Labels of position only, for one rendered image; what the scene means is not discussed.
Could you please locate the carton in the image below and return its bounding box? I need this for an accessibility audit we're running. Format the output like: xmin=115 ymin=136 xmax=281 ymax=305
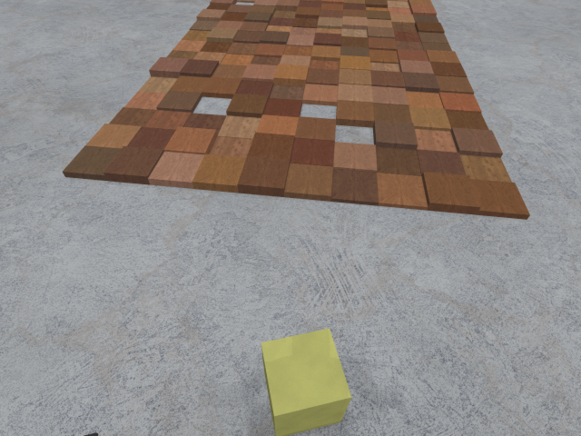
xmin=261 ymin=328 xmax=351 ymax=436

